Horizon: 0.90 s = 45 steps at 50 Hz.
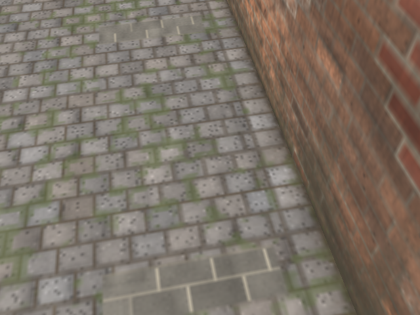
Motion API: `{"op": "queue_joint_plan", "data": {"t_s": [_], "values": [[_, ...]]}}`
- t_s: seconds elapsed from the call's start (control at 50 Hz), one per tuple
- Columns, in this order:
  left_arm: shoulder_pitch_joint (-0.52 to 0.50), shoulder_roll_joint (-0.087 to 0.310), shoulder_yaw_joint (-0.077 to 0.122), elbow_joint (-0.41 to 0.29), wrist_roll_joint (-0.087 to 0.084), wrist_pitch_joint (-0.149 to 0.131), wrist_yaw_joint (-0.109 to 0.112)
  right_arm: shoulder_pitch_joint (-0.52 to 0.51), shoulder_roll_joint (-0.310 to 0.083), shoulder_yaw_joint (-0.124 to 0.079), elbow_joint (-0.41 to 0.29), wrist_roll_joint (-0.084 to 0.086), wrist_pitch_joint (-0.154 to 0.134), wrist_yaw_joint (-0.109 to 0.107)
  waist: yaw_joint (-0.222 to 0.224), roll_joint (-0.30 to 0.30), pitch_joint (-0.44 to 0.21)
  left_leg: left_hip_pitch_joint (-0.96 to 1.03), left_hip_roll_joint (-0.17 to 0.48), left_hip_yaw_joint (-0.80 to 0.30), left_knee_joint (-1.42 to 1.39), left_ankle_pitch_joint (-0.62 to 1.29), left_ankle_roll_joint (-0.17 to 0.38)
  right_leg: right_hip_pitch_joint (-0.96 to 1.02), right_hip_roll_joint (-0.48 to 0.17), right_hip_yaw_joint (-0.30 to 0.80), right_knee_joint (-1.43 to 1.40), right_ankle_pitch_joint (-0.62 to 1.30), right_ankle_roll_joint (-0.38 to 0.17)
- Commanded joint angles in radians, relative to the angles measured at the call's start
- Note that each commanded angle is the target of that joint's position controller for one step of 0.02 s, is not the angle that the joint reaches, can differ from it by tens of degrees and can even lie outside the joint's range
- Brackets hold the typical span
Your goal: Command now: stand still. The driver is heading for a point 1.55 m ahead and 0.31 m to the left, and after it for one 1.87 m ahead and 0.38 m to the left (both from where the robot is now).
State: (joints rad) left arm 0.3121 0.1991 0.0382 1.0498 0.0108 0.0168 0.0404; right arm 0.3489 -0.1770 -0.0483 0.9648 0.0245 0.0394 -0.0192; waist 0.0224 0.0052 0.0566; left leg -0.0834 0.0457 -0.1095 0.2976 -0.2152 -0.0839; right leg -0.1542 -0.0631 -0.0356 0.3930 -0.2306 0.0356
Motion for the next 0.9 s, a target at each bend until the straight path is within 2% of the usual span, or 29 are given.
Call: {"op": "queue_joint_plan", "data": {"t_s": [0.02, 0.04, 0.06, 0.08, 0.14, 0.4, 0.42, 0.44, 0.46, 0.48, 0.52, 0.54, 0.56, 0.58, 0.62, 0.64, 0.66, 0.68, 0.7, 0.72, 0.74, 0.76, 0.78, 0.8, 0.82, 0.84, 0.86, 0.88, 0.9], "values": [[0.086, 0.096, 0.018, -0.012, 0.007, -0.002, 0.0, 0.092, -0.088, -0.018, -0.012, 0.007, -0.002, 0.0, 0.005, 0.0, 0.008, -0.047, 0.016, -0.017, -0.041, 0.165, 0.002, 0.021, -0.045, 0.026, -0.024, 0.28, -0.042], [0.091, 0.098, 0.018, -0.01, 0.004, -0.002, 0.0, 0.087, -0.088, -0.019, -0.012, 0.006, -0.002, 0.0, 0.006, 0.007, 0.007, -0.046, 0.015, -0.016, -0.041, 0.173, 0.003, 0.021, -0.047, 0.027, -0.022, 0.281, -0.041], [0.101, 0.103, 0.021, -0.009, -0.003, 0.0, 0.002, 0.073, -0.081, -0.015, -0.016, -0.002, -0.001, -0.001, 0.01, 0.02, 0.009, -0.044, 0.001, -0.005, -0.039, 0.124, 0.001, 0.02, -0.049, 0.036, -0.047, 0.256, -0.038], [0.092, 0.106, 0.021, -0.008, -0.003, 0.001, 0.002, 0.077, -0.069, -0.013, -0.014, -0.006, -0.001, -0.002, 0.002, 0.002, 0.016, -0.044, 0.002, -0.008, -0.039, 0.097, -0.002, 0.01, -0.051, 0.038, -0.053, 0.238, -0.04], [0.088, 0.102, 0.022, -0.009, 0.001, 0.001, 0.002, 0.08, -0.073, -0.012, -0.009, -0.004, -0.001, -0.002, -0.001, -0.006, 0.029, -0.051, 0.001, -0.01, -0.036, 0.082, -0.003, -0.002, -0.047, 0.036, -0.058, 0.215, -0.042], [0.107, 0.1, 0.027, -0.004, -0.003, -0.004, 0.003, 0.072, -0.072, -0.013, -0.004, -0.002, -0.003, -0.002, 0.001, -0.007, 0.02, -0.045, 0.003, -0.013, -0.045, 0.103, -0.001, 0.014, -0.048, 0.034, -0.061, 0.234, -0.037], [0.099, 0.098, 0.025, -0.004, 0.003, -0.007, 0.002, 0.084, -0.077, -0.016, 0.001, 0.005, -0.003, -0.002, -0.003, -0.02, 0.02, -0.045, 0.017, -0.025, -0.049, 0.146, 0.001, 0.014, -0.046, 0.026, -0.038, 0.26, -0.038], [0.109, 0.097, 0.025, -0.003, 0.002, -0.008, 0.002, 0.079, -0.086, -0.019, 0.001, 0.007, -0.003, -0.002, 0.005, -0.003, 0.013, -0.043, 0.015, -0.022, -0.047, 0.17, 0.004, 0.02, -0.046, 0.026, -0.034, 0.272, -0.037], [0.123, 0.1, 0.027, -0.001, -0.006, -0.006, 0.003, 0.064, -0.08, -0.016, -0.005, 0.0, -0.002, -0.003, 0.01, 0.014, 0.009, -0.04, 0.0, -0.008, -0.044, 0.128, 0.003, 0.024, -0.049, 0.034, -0.056, 0.253, -0.034], [0.115, 0.102, 0.027, -0.001, -0.006, -0.005, 0.003, 0.069, -0.067, -0.014, -0.003, -0.004, -0.002, -0.003, 0.002, -0.002, 0.014, -0.04, 0.001, -0.012, -0.046, 0.105, 0.0, 0.018, -0.051, 0.035, -0.061, 0.237, -0.035], [0.112, 0.1, 0.027, -0.001, -0.004, -0.004, 0.004, 0.072, -0.066, -0.013, 0.0, -0.004, -0.001, -0.002, 0.001, -0.009, 0.02, -0.043, 0.0, -0.012, -0.043, 0.089, -0.001, 0.011, -0.049, 0.034, -0.065, 0.222, -0.037], [0.115, 0.095, 0.026, 0.001, -0.003, -0.003, 0.006, 0.072, -0.063, -0.012, -0.001, -0.004, -0.001, -0.004, -0.001, -0.015, 0.009, -0.037, -0.007, -0.006, -0.04, 0.046, -0.002, 0.009, -0.044, 0.033, -0.076, 0.154, -0.038], [0.102, 0.092, 0.024, 0.001, 0.003, -0.005, 0.008, 0.08, -0.065, -0.014, 0.002, 0.003, -0.001, -0.005, -0.007, -0.038, 0.014, -0.041, -0.003, -0.012, -0.036, 0.025, 0.0, -0.007, -0.036, 0.024, -0.067, 0.088, -0.042], [0.108, 0.094, 0.025, 0.0, 0.002, -0.006, 0.01, 0.07, -0.074, -0.015, -0.001, 0.006, -0.001, -0.006, -0.002, -0.03, 0.02, -0.052, -0.016, -0.001, -0.02, -0.017, 0.004, -0.023, -0.028, 0.023, -0.075, -0.008, -0.046], [0.1, 0.115, 0.034, -0.009, -0.003, -0.008, 0.016, 0.066, -0.066, -0.016, -0.003, 0.003, -0.006, -0.008, -0.005, -0.057, 0.038, -0.083, -0.045, 0.025, 0.07, -0.098, 0.016, -0.073, -0.032, 0.042, -0.09, -0.233, -0.067], [0.107, 0.153, 0.051, -0.011, -0.015, -0.015, 0.01, 0.059, -0.077, -0.025, -0.002, 0.013, -0.012, -0.015, -0.005, -0.069, 0.039, -0.112, -0.076, 0.062, 0.153, -0.169, 0.035, -0.09, -0.037, 0.042, -0.076, -0.392, -0.101], [0.114, 0.165, 0.06, -0.014, -0.021, -0.022, 0.008, 0.069, -0.068, -0.026, 0.001, 0.01, -0.017, -0.015, -0.006, -0.107, 0.042, -0.151, -0.092, 0.083, 0.272, -0.232, 0.046, -0.13, -0.07, 0.09, -0.077, -0.511, -0.14], [0.142, 0.182, 0.069, -0.008, -0.03, -0.03, 0.008, 0.084, -0.063, -0.029, 0.003, 0.005, -0.024, -0.015, -0.007, -0.134, 0.046, -0.202, -0.081, 0.089, 0.412, -0.245, 0.056, -0.162, -0.132, 0.163, -0.079, -0.591, -0.186], [0.17, 0.195, 0.078, 0.003, -0.035, -0.038, 0.008, 0.096, -0.056, -0.031, 0.003, 0.008, -0.033, -0.014, -0.009, -0.162, 0.059, -0.246, -0.056, 0.081, 0.532, -0.257, 0.066, -0.208, -0.194, 0.242, -0.07, -0.638, -0.225], [0.162, 0.19, 0.076, 0.017, -0.054, -0.043, 0.009, 0.101, -0.04, -0.03, -0.015, 0.016, -0.043, -0.022, -0.037, -0.137, 0.083, -0.275, -0.062, 0.101, 0.485, -0.33, 0.084, -0.222, -0.193, 0.258, -0.068, -0.645, -0.226], [0.11, 0.156, 0.068, 0.005, -0.052, -0.04, 0.014, 0.147, -0.032, -0.032, 0.014, 0.004, -0.052, -0.014, -0.059, -0.146, 0.095, -0.228, -0.045, 0.099, 0.411, -0.292, 0.101, -0.273, -0.159, 0.19, 0.05, -0.566, -0.204], [0.03, 0.118, 0.059, -0.011, -0.049, -0.04, 0.014, 0.219, -0.024, -0.034, 0.043, -0.005, -0.054, -0.012, -0.1, -0.088, 0.06, -0.087, -0.065, 0.094, 0.308, -0.234, 0.122, -0.366, -0.084, 0.077, 0.218, -0.431, -0.159], [-0.068, 0.076, 0.05, -0.054, -0.046, -0.044, 0.017, 0.365, -0.106, -0.065, 0.098, 0.001, -0.059, -0.009, -0.161, 0.047, 0.074, 0.051, 0.015, -0.073, 0.166, -0.302, 0.182, -0.586, -0.002, -0.057, 0.496, -0.457, -0.111], [-0.125, 0.046, 0.032, -0.126, -0.06, -0.064, 0.012, 0.458, -0.297, -0.112, 0.111, 0.01, -0.086, 0.012, -0.187, 0.361, 0.128, 0.064, 0.24, -0.587, -0.086, -0.487, 0.366, -0.818, 0.119, -0.084, 0.782, -0.616, -0.076], [-0.188, 0.051, 0.034, -0.145, -0.08, -0.101, 0.019, 0.449, -0.232, -0.094, 0.105, 0.015, -0.127, 0.025, -0.182, 0.24, 0.203, 0.105, 0.298, -0.756, -0.071, -0.35, 0.419, -0.965, 0.022, 0.129, 0.886, -0.474, -0.092], [-0.152, 0.065, 0.034, -0.139, -0.083, -0.121, 0.021, 0.349, -0.193, -0.081, 0.098, 0.018, -0.135, 0.022, -0.101, 0.208, 0.207, 0.11, 0.298, -0.622, 0.018, -0.157, 0.395, -1.003, -0.01, 0.164, 0.862, -0.383, -0.09], [-0.1, 0.083, 0.041, -0.111, -0.059, -0.122, 0.024, 0.269, -0.166, -0.075, 0.074, 0.022, -0.128, 0.021, -0.064, 0.18, 0.187, 0.078, 0.258, -0.497, 0.065, -0.097, 0.36, -0.955, -0.023, 0.137, 0.818, -0.347, -0.081], [-0.027, 0.101, 0.053, -0.069, -0.033, -0.12, 0.018, 0.233, -0.144, -0.072, 0.075, 0.005, -0.117, 0.015, -0.031, 0.177, 0.137, 0.091, 0.27, -0.453, 0.126, -0.024, 0.352, -0.967, -0.063, 0.179, 0.921, -0.229, -0.08], [0.045, 0.127, 0.065, -0.033, -0.022, -0.1, 0.008, 0.191, -0.093, -0.055, 0.062, -0.027, -0.109, 0.014, 0.006, 0.076, 0.092, -0.037, 0.223, -0.347, 0.167, -0.06, 0.333, -0.837, -0.065, 0.149, 0.91, -0.069, -0.08]]}}
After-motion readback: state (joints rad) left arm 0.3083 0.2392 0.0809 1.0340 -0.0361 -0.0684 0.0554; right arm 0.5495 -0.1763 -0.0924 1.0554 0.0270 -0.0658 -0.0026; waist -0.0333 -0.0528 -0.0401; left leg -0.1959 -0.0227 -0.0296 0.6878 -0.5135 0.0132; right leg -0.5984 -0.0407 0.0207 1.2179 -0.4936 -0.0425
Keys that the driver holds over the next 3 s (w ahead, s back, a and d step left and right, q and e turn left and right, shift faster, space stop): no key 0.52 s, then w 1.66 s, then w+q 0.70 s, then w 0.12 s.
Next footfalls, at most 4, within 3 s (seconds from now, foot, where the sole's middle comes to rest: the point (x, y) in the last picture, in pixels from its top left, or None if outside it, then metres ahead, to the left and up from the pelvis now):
1.20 right None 0.35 -0.16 -1.00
1.74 left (202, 266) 0.73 0.09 -1.00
2.24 right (240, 198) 1.05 -0.06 -1.00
2.74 left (161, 157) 1.28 0.31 -1.00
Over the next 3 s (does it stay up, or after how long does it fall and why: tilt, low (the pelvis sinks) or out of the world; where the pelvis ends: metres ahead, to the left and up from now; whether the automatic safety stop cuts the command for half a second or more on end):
stays up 1.26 0.25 -0.21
